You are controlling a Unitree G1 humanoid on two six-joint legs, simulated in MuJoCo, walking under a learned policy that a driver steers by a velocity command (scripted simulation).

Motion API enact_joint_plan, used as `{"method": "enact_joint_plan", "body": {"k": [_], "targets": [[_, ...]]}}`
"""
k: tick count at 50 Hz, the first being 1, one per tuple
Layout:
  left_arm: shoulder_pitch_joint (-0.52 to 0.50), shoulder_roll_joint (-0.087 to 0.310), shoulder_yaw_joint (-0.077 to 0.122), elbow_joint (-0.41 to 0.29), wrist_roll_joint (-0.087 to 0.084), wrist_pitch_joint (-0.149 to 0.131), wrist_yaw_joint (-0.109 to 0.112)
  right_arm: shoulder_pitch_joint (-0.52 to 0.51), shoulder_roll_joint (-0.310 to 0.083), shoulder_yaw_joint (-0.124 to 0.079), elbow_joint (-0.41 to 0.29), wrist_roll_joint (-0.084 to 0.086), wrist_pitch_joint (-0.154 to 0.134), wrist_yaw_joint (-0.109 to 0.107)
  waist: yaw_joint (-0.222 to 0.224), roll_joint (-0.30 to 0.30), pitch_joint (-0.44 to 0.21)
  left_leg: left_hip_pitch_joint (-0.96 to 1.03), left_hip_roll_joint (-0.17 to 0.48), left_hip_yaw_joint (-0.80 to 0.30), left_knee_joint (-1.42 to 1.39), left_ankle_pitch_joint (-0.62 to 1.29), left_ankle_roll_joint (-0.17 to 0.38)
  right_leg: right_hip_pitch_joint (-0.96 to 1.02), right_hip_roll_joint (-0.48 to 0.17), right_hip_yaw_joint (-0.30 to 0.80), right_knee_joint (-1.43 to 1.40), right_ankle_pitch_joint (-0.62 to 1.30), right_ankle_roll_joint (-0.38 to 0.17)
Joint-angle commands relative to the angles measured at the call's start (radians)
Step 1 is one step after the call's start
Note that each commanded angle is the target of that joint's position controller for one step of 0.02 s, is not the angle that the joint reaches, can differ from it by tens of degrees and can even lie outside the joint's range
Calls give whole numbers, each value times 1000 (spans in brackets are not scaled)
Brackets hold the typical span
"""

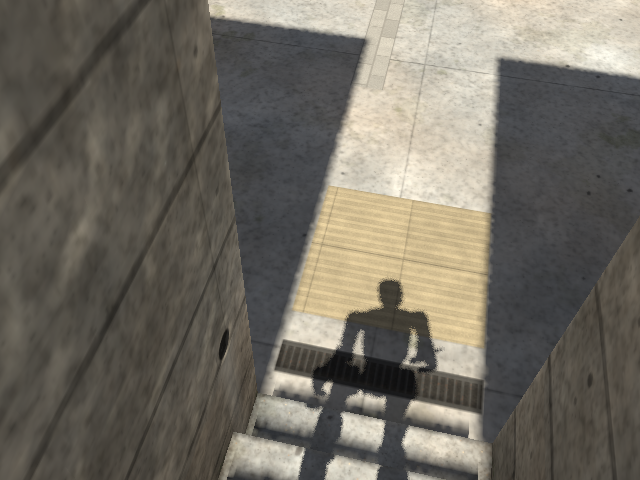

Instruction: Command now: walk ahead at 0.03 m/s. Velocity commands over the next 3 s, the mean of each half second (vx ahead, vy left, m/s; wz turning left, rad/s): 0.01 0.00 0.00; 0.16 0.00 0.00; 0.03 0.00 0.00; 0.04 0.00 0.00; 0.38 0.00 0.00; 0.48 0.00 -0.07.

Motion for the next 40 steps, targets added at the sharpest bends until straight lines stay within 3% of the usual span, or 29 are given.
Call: {"method": "enact_joint_plan", "body": {"k": [1, 4, 6, 8, 9, 16, 18, 20, 21, 22, 23, 25, 26, 27, 28, 29, 30, 31, 32, 33, 34, 35, 36, 37, 38, 39, 40], "targets": [[94, 115, 34, 2, -1, -22, -3, -12, -81, -25, -44, 4, -6, -16, 10, 59, -75, 112, 18, -58, -71, 279, 49, 35, -137, 68, -83, 826, 80], [94, 145, 46, 2, 3, -34, -9, -20, -98, -28, -51, 4, -21, -23, 14, 41, -57, 85, 9, -55, -79, 257, 48, 68, -144, 55, -108, 919, 87], [132, 129, 40, 14, 7, -35, -15, -19, -89, -27, -53, 3, -31, -24, 27, 45, -61, 56, 11, -54, -79, 243, 49, 111, -150, 38, -117, 966, 82], [165, 147, 46, 25, 7, -34, -16, -49, -96, -25, -66, 8, -37, -26, 43, 24, -51, 2, 6, -40, -42, 193, 46, 149, -162, 41, -133, 1022, 87], [161, 151, 45, 24, -1, -35, -13, -50, -100, -25, -74, 4, -36, -32, 38, 0, -35, -17, 7, -39, -41, 170, 44, 156, -165, 33, -137, 1075, 89], [208, 199, 53, 38, -6, -42, 4, -55, -121, -25, -96, 3, -50, -28, 55, -23, -42, -63, 0, -21, 17, 120, 26, 200, -163, 47, -132, 1172, 98], [208, 216, 59, 33, -18, -37, 16, -85, -114, -23, -105, 1, -54, -21, 63, -10, -51, -100, -2, -11, 36, 90, 28, 246, -183, 59, -134, 1235, 110], [231, 214, 60, 37, -15, -36, 18, -87, -105, -21, -104, 0, -55, -16, 65, -11, -52, -103, -7, -5, 47, 86, 30, 255, -178, 62, -121, 1251, 110], [240, 213, 67, 33, -8, -33, 14, -88, -105, -22, -104, -1, -51, -17, 63, -8, -61, -96, -3, -4, 48, 120, 44, 262, -180, 53, -113, 1270, 118], [228, 222, 73, 27, -12, -32, 14, -91, -104, -20, -99, -7, -48, -13, 64, -28, -56, -81, -6, -1, 73, 133, 43, 234, -174, 69, -99, 1317, 126], [201, 223, 72, 18, -9, -32, 20, -75, -107, -24, -90, -14, -50, -10, 48, -10, -65, -41, 6, -11, 41, 149, 47, 212, -173, 70, -96, 1298, 128], [184, 224, 77, 13, -7, -40, 24, -29, -129, -39, -71, -7, -51, -9, 22, 49, -73, 97, 23, -33, 37, 306, 77, 89, -159, 79, -64, 1291, 161], [154, 227, 79, -1, -12, -48, 27, 61, -139, -49, -40, -13, -47, -9, -21, 59, -93, 209, 38, -50, 11, 323, 109, -3, -144, 81, -18, 1255, 186], [77, 236, 82, -36, -36, -63, 29, 210, -164, -65, 4, -15, -33, -13, -102, 89, -101, 331, 63, -73, -39, 341, 159, -123, -102, 81, 106, 1203, 217], [-24, 232, 78, -78, -47, -79, 29, 376, -163, -72, 54, -27, -22, -19, -195, 183, -98, 509, 95, -114, -97, 310, 215, -339, -54, 99, 271, 891, 245], [-120, 219, 74, -109, -63, -94, 23, 491, -142, -76, 94, -21, -17, -18, -254, 347, -102, 632, 187, -234, -123, 304, 290, -563, -19, 149, 485, 162, 242], [-78, 172, 64, -123, -75, -112, 14, 500, -127, -78, 106, 3, -27, -10, -204, 407, -95, 573, 274, -354, -132, 335, 342, -635, -28, 227, 562, -312, 200], [-17, 174, 67, -64, -67, -131, -1, 468, -103, -76, 88, 16, -50, -3, -160, 232, -16, 522, 284, -399, -83, 190, 356, -737, -79, 255, 567, -324, 180], [-4, 173, 68, -51, -52, -143, -23, 422, -98, -71, 56, 3, -68, -9, -125, 118, -4, 466, 333, -409, -57, 149, 347, -760, -148, 247, 554, -277, 177], [-24, 184, 86, -54, -50, -153, -40, 432, -151, -96, 55, 20, -80, -21, -97, 30, 11, 407, 267, -380, 34, -69, 319, -816, -152, 175, 477, -130, 159], [-103, 186, 89, -73, -55, -173, -60, 476, -172, -109, 52, 50, -90, -48, -117, 78, 22, 414, 245, -386, 89, -161, 275, -922, -171, 146, 458, -33, 131], [-81, 189, 88, -71, -33, -182, -87, 459, -160, -106, 21, 47, -84, -78, -82, 15, 18, 193, 149, -294, 162, -216, 251, -776, -152, 58, 275, 318, 82], [6, 107, 60, -63, -20, -170, -102, 359, -131, -89, -4, 26, -65, -99, -16, 56, 23, -205, 2, -103, 245, -355, 191, -383, -101, -45, 74, 726, 48], [173, 62, 51, -20, 2, -140, -125, 340, -168, -93, 27, -2, -50, -102, 48, 58, -25, -511, -53, -35, 305, -455, 175, -28, 2, -136, 220, 948, 37], [383, 82, 61, 42, -5, -104, -133, 214, -216, -90, 7, -17, -43, -102, 197, 165, -90, -642, -13, -53, 395, -415, 163, 171, 6, -123, 418, 976, 20], [477, 105, 68, 64, -33, -74, -148, 110, -211, -82, -28, -17, -61, -98, 263, 258, -84, -602, 5, -65, 499, -478, 143, 87, -75, -39, 428, 999, 1], [549, 184, 96, 99, -43, -59, -131, 82, -155, -66, -25, -20, -66, -83, 276, 239, -83, -513, 25, -62, 649, -454, 103, 49, -135, -9, 357, 951, 2]]}}
Next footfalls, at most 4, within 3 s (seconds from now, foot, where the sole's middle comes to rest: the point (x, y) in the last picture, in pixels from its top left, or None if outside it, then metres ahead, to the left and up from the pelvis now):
1.02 left None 0.33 -0.02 -1.01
1.02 right None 0.45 -0.26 -1.19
1.54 right None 0.54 -0.10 -1.24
1.70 right None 0.65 -0.16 -1.40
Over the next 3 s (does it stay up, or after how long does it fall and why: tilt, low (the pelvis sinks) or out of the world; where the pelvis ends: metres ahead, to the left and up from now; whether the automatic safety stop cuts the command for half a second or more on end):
stays up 1.31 -0.16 -1.06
